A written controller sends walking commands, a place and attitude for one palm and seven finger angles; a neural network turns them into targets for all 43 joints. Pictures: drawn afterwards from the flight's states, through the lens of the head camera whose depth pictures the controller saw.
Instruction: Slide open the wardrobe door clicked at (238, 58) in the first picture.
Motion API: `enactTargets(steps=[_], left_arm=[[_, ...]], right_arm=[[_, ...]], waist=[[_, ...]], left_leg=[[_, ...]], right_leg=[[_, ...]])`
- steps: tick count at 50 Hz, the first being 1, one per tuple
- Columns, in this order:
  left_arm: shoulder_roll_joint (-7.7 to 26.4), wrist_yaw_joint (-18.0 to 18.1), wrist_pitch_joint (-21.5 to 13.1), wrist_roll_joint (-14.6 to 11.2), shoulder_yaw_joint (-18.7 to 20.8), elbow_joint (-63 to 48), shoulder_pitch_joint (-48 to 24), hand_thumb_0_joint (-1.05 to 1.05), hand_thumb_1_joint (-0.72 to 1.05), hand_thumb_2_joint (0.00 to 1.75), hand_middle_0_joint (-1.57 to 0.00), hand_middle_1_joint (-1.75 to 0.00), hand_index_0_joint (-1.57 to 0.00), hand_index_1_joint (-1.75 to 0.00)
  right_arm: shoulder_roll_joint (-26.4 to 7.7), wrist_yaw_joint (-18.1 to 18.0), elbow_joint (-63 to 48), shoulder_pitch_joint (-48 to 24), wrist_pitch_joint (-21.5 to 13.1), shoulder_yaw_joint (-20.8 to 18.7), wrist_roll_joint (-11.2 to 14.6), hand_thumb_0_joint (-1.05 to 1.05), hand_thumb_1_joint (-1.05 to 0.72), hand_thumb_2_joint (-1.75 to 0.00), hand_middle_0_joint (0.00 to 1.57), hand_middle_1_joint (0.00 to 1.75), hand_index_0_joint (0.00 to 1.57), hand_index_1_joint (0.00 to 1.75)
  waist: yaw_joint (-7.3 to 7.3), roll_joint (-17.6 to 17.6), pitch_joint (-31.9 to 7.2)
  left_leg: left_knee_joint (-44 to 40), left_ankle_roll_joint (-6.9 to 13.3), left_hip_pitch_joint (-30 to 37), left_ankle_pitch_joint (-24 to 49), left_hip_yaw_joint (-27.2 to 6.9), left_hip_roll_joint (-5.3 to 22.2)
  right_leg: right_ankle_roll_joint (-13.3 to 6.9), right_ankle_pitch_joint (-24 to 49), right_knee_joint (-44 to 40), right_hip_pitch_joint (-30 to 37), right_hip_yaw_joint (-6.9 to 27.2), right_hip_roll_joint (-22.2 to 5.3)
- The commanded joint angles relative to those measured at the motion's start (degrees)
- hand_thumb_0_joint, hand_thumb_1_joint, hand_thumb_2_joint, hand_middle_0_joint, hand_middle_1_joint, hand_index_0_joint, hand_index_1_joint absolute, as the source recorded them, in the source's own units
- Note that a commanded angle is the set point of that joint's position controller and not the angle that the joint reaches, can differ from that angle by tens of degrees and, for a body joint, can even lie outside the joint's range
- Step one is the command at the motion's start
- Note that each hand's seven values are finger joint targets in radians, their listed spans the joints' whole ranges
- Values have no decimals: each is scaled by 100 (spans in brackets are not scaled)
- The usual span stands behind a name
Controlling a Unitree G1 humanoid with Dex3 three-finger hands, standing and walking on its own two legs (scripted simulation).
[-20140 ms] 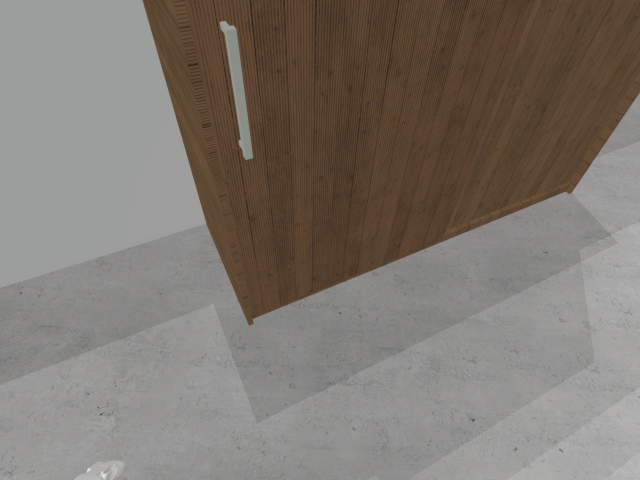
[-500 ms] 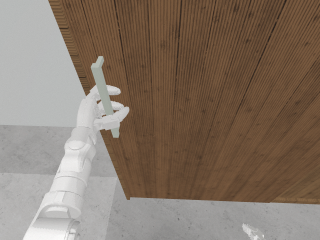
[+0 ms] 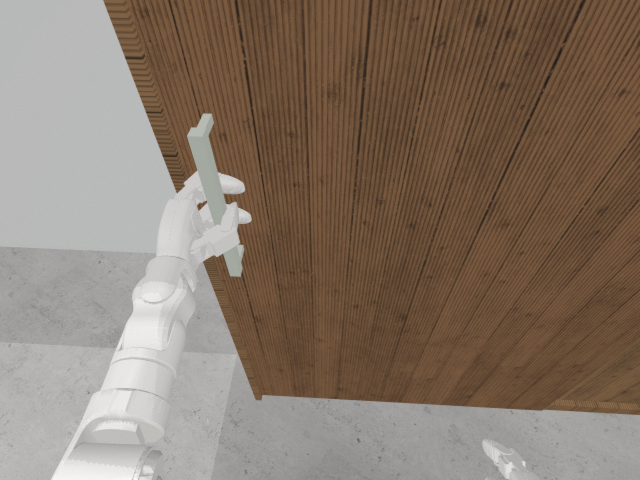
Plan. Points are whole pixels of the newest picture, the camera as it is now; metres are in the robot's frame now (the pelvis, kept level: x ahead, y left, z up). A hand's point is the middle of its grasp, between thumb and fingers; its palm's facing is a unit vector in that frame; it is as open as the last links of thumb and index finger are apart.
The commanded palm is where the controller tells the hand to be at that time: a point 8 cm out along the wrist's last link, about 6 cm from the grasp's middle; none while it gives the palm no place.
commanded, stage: grip the handle and tug to test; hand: left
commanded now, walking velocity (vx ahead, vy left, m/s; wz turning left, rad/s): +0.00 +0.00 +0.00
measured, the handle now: (223, 206) +0.44 +0.15 +0.11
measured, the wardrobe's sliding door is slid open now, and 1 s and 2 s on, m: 0.00 0.00 0.06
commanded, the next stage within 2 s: tug the door sideways, standing still in 0.38 s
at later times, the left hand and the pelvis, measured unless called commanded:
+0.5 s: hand (232, 234) +0.38 +0.13 +0.12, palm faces -0.02 -1.00 +0.00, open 5.5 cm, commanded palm +0.35 +0.18 +0.12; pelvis +0.02 +0.00 +0.00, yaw -2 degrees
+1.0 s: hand (238, 233) +0.38 +0.12 +0.12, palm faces +0.06 -1.00 +0.00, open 5.5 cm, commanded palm +0.35 +0.11 +0.12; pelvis +0.02 +0.01 +0.00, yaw +2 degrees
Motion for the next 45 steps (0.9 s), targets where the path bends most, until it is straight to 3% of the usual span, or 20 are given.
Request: enactTargets(steps=[1,3,4,5,7,8,11,14,17,18,21,23,24,26,28,31,34,36,40,45], left_arm=[[642,35,-344,1,117,-1230,-2164,0,90,90,-45,-140,-45,-140],[707,31,-329,8,181,-1110,-2080,0,90,90,-45,-140,-45,-140],[828,37,-349,11,293,-1248,-2028,0,90,90,-45,-140,-45,-140],[610,2,-346,-4,115,-1389,-1920,0,90,90,-45,-140,-45,-140],[557,-7,-340,-24,94,-1555,-1726,0,90,90,-45,-140,-45,-140],[631,-4,-332,-16,147,-1514,-1516,0,90,90,-45,-140,-45,-140],[520,-28,-343,-42,87,-1970,-1145,0,90,90,-45,-140,-45,-140],[651,-21,-303,-38,215,-2255,-681,0,90,90,-45,-140,-45,-140],[549,-54,-213,-80,140,-2708,-316,0,90,90,-45,-140,-45,-140],[683,-36,-168,-72,267,-2714,-66,0,90,90,-45,-140,-45,-140],[533,-33,-14,-69,128,-3053,-54,0,90,90,-45,-140,-45,-140],[691,15,88,-56,276,-3162,237,0,90,90,-45,-140,-45,-140],[565,11,145,-62,206,-3255,345,0,90,90,-45,-140,-45,-140],[673,61,237,-44,212,-3063,-522,0,90,90,-45,-140,-45,-140],[251,117,290,-6,-242,-3070,-974,0,90,90,-45,-140,-45,-140],[-27,212,367,69,-493,-3032,-1021,0,90,90,-45,-140,-45,-140],[-295,227,389,138,-821,-2931,-1038,0,90,90,-45,-140,-45,-140],[-442,220,370,170,-1007,-3025,-1207,0,90,90,-45,-140,-45,-140],[-766,209,317,208,-1386,-2942,-1360,0,90,90,-45,-140,-45,-140],[-1084,240,240,267,-1775,-2995,-1663,0,90,90,-45,-140,-45,-140]], right_arm=[[-681,-54,-735,-227,-245,-246,18,0,-90,-90,20,30,20,30],[-711,-58,-728,-226,-228,-253,8,0,-90,-90,20,30,20,30],[-705,-56,-755,-230,-225,-261,9,0,-90,-90,20,30,20,30],[-671,-43,-809,-271,-236,-256,11,0,-90,-90,20,30,20,30],[-652,-21,-848,-297,-258,-253,16,0,-90,-90,20,30,20,30],[-679,-12,-855,-291,-246,-259,14,0,-90,-90,20,30,20,30],[-644,19,-977,-357,-282,-266,10,0,-90,-90,20,30,20,30],[-646,37,-1052,-405,-280,-271,12,0,-90,-90,20,30,20,30],[-619,49,-1122,-435,-298,-284,15,0,-90,-90,20,30,20,30],[-645,44,-1133,-443,-282,-290,5,0,-90,-90,20,30,20,30],[-609,33,-1152,-449,-269,-299,11,0,-90,-90,20,30,20,30],[-640,19,-1160,-436,-248,-310,-16,0,-90,-90,20,30,20,30],[-605,24,-1182,-438,-238,-298,-13,0,-90,-90,20,30,20,30],[-640,-18,-1033,-391,-202,-289,-7,0,-90,-90,20,30,20,30],[-622,-46,-977,-370,-189,-299,-14,0,-90,-90,20,30,20,30],[-582,-30,-929,-337,-180,-305,-39,0,-90,-90,20,30,20,30],[-585,-23,-906,-335,-147,-306,-71,0,-90,-90,20,30,20,30],[-560,-16,-929,-381,-139,-302,-85,0,-90,-90,20,30,20,30],[-536,-8,-945,-428,-123,-274,-107,0,-90,-90,20,30,20,30],[-504,7,-948,-462,-129,-252,-109,0,-90,-90,20,30,20,30]], waist=[[-100,-161,-1637],[-96,-332,-1517],[-52,-281,-1636],[-49,-217,-1707],[1,-41,-1702],[35,-229,-1652],[97,-186,-1778],[185,-136,-1709],[172,-179,-1775],[230,-229,-1714],[146,-104,-1687],[209,-176,-1744],[195,-93,-1758],[-12,-119,-1508],[-167,-213,-1440],[-144,70,-1708],[-208,-219,-1725],[-215,-45,-1810],[-263,-199,-1747],[-302,-42,-1782]], left_leg=[[-280,121,835,1513,-162,-72],[-277,132,755,1499,-171,-61],[-282,133,806,1579,-164,-62],[-285,131,869,1622,-136,-69],[-272,113,914,1741,-133,-62],[-277,115,842,1795,-155,-44],[-298,107,928,1965,-114,-43],[-326,105,926,2168,-89,-19],[-311,104,1002,2380,-23,-20],[-313,101,939,2443,-38,-6],[-295,98,1110,2692,-21,7],[-285,89,1115,2923,-29,15],[-287,91,1180,3058,-14,19],[-260,87,1148,2786,-28,6],[-200,98,1249,2822,-83,28],[-118,63,1495,3041,-163,25],[-81,82,1508,3023,-227,32],[-44,83,1578,2997,-243,17],[-30,94,1556,2850,-334,36],[5,79,1668,2866,-454,73]], right_leg=[[95,1983,-393,432,195,-13],[100,1968,-403,452,180,-21],[97,2052,-381,498,199,-12],[101,2119,-381,529,204,-13],[78,2220,-354,543,184,-11],[72,2250,-345,632,161,-17],[81,2468,-315,746,165,-9],[70,2665,-306,869,170,-6],[105,3023,-308,996,187,-18],[93,3040,-293,1077,170,-24],[113,3245,-312,992,174,-15],[105,3421,-290,1149,161,-34],[119,3541,-285,1119,159,-31],[136,3373,-352,855,167,-16],[141,3235,-359,681,120,-15],[119,3115,-290,514,83,-18],[125,3073,-267,465,44,-22],[121,3032,-245,401,53,-40],[109,2787,-225,276,15,-33],[81,2516,-164,87,-26,-32]])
